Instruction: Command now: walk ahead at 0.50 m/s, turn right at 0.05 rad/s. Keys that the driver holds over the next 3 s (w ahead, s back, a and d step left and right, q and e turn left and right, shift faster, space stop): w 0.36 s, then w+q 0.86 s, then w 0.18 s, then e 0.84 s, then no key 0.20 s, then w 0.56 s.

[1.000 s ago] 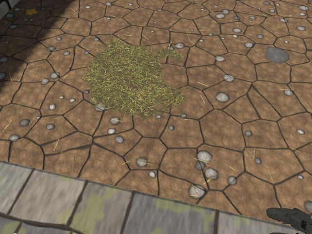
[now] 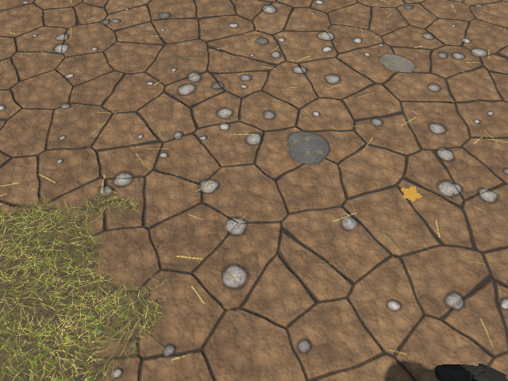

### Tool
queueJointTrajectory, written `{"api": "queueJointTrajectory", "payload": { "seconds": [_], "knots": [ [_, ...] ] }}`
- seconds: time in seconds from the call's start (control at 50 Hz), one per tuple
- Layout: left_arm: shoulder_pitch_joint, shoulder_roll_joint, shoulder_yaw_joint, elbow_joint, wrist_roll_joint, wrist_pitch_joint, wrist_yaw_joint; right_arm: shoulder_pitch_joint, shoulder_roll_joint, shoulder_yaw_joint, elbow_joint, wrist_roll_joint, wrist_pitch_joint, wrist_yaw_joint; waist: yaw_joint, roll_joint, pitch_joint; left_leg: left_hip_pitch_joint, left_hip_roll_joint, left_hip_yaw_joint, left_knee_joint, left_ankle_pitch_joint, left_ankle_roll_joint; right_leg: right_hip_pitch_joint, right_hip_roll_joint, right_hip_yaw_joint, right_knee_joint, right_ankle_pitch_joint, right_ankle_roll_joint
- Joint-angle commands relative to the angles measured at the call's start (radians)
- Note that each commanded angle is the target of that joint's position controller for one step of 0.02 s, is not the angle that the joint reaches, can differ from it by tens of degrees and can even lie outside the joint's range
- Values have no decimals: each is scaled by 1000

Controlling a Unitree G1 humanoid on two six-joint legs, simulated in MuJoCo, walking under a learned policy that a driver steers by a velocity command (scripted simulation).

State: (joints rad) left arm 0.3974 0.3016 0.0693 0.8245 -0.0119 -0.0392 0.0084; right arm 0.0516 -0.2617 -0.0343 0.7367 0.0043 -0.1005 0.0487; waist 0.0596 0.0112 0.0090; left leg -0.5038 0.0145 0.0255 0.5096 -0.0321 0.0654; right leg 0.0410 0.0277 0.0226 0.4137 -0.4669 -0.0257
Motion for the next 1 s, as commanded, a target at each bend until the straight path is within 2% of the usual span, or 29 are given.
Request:
{"api": "queueJointTrajectory", "payload": {
  "seconds": [0.02, 0.04, 0.06, 0.08, 0.1, 0.12, 0.16, 0.2, 0.26, 0.32, 0.38, 0.42, 0.48, 0.5, 0.52, 0.54, 0.56, 0.58, 0.6, 0.62, 0.64, 0.66, 0.7, 0.76, 0.84, 0.88, 0.96, 1.0],
  "knots": [
    [114, -7, -19, -87, 8, -27, -1, 392, -309, -95, 42, -14, -4, -13, -126, 269, -379, 879, 358, -628, -76, -170, 268, -607, 44, 12, 780, 85, 3],
    [63, 71, -7, -71, -5, -46, -6, 396, -211, -70, 42, 10, -3, -11, -171, 226, -387, 897, 363, -773, -187, -329, 264, -736, 29, 139, 904, -106, -1],
    [-38, 126, 8, -101, -28, -57, -12, 325, -174, -57, 31, 11, -1, -16, -169, 157, -227, 776, 335, -622, -205, -339, 215, -810, -26, 123, 926, -38, -10],
    [-105, 122, 4, -118, -25, -63, -9, 257, -156, -50, 18, 2, 3, -20, -145, 64, -143, 634, 297, -504, -219, -263, 185, -790, -80, 85, 880, 52, -14],
    [-142, 114, 7, -126, -7, -62, -7, 209, -134, -43, 14, -7, 4, -19, -118, 33, -71, 505, 262, -424, -248, -159, 176, -761, -112, 67, 809, 109, -10],
    [-124, 108, 12, -122, -1, -54, -7, 185, -113, -34, 10, -17, 0, -19, -83, 55, -59, 431, 235, -370, -273, -87, 168, -699, -140, 73, 767, 150, -9],
    [-80, 72, 7, -107, 0, -35, -5, 181, -115, -34, 18, -11, -8, -16, -54, 72, -56, 364, 214, -306, -320, -16, 181, -642, -152, 60, 711, 173, 5],
    [-109, 54, 3, -116, 6, -23, -1, 189, -140, -40, 33, -5, -13, -21, -49, 61, -25, 328, 211, -248, -358, 35, 192, -668, -162, 47, 638, 220, 26],
    [-203, 40, -3, -138, 10, -25, -2, 218, -160, -45, 53, -3, -5, -34, -73, 44, 3, 349, 188, -175, -384, 72, 173, -717, -167, 36, 471, 387, 44],
    [-302, 18, -11, -157, 6, -36, -12, 257, -171, -46, 73, 6, 3, -41, -110, 45, 22, 366, 157, -110, -384, 76, 141, -682, -141, 8, 287, 531, 43],
    [-401, 15, -15, -186, -1, -45, -26, 322, -180, -47, 105, 13, 15, -42, -151, 42, 48, 415, 178, -117, -361, 55, 138, -666, -115, -6, 182, 560, 40],
    [-447, 22, -13, -207, -4, -54, -38, 349, -182, -48, 121, 17, 29, -45, -155, 44, 63, 470, 204, -151, -321, 65, 137, -676, -99, 2, 130, 516, 32],
    [-404, 60, 0, -203, -3, -69, -47, 333, -207, -60, 126, 21, 45, -56, -106, 72, 40, 516, 233, -203, -236, 133, 114, -581, -75, 9, 70, 421, 5],
    [-330, 79, 12, -183, 0, -73, -44, 309, -212, -61, 122, 22, 48, -58, -57, 77, 2, 500, 214, -193, -160, 236, 97, -462, -54, -12, 37, 411, -12],
    [-189, 126, 35, -141, 6, -75, -35, 304, -186, -51, 117, 17, 48, -58, 7, 61, -97, 440, 157, -157, -1, 298, 68, -240, -56, -17, 36, 428, -43],
    [-7, 198, 56, -116, 24, -74, -23, 294, -121, -27, 85, -6, 45, -57, 79, -35, -262, 250, 84, -109, 299, 82, 25, 68, -234, 155, 85, 450, -108],
    [39, 263, 70, -94, 26, -61, -24, 434, -13, 3, 69, 8, 25, -53, 16, -316, -394, -126, -63, -59, 626, -507, -36, 380, -461, 580, -3, 274, -254],
    [38, 159, 46, -101, 18, -57, -22, 392, -123, -22, 89, 32, 15, -51, 55, -232, -364, -226, -17, -164, 753, -550, -37, 335, -444, 649, -77, 118, -242],
    [-26, 114, 30, -105, 13, -58, -17, 302, -174, -40, 63, 45, 13, -50, 52, -176, -215, -279, 25, -152, 779, -463, -32, 213, -413, 493, -99, 122, -198],
    [-91, 90, 21, -106, 15, -59, -17, 255, -164, -41, 54, 39, 16, -54, 25, -118, -142, -251, 67, -130, 756, -380, -37, 84, -374, 383, -128, 193, -176],
    [-142, 62, 14, -102, 17, -61, -19, 234, -152, -45, 49, 27, 23, -55, -2, -109, -79, -222, 92, -129, 710, -326, -41, -23, -340, 299, -165, 258, -166],
    [-175, 46, 9, -98, 23, -67, -20, 253, -135, -49, 52, 27, 36, -54, -34, -126, -51, -166, 115, -135, 682, -287, -44, -101, -315, 224, -202, 302, -155],
    [-202, 48, 15, -84, 22, -78, -20, 263, -91, -45, 46, 30, 61, -52, -61, -119, -20, -127, 127, -125, 649, -258, -55, -177, -307, 133, -256, 378, -163],
    [-198, 81, 28, -57, 26, -84, -11, 214, -75, -45, 14, 20, 80, -51, -69, -82, 16, -180, 134, -131, 556, -159, -71, -186, -311, 24, -290, 466, -172],
    [-183, 113, 38, -34, 23, -73, 1, 112, -58, -37, -19, 18, 71, -27, -38, -66, 41, -158, 120, -81, 327, 36, -65, -158, -280, -118, -298, 504, -144],
    [-153, 131, 44, -20, 16, -65, 5, 39, -51, -32, -46, 16, 69, -14, -10, -53, 61, -150, 110, -43, 242, 62, -54, -123, -292, -156, -296, 503, -137],
    [-115, 162, 57, 9, -7, -39, 5, -37, -71, -36, -97, 16, 74, 3, 2, -59, 86, -164, 88, 0, 151, -36, -12, 11, -333, -196, -231, 584, -110],
    [-131, 191, 66, 8, -18, -25, 8, -1, -99, -52, -106, 14, 79, 7, -38, -85, 43, -69, 33, 55, 141, -140, 26, 48, -335, -226, -110, 879, -89]
  ]
}}
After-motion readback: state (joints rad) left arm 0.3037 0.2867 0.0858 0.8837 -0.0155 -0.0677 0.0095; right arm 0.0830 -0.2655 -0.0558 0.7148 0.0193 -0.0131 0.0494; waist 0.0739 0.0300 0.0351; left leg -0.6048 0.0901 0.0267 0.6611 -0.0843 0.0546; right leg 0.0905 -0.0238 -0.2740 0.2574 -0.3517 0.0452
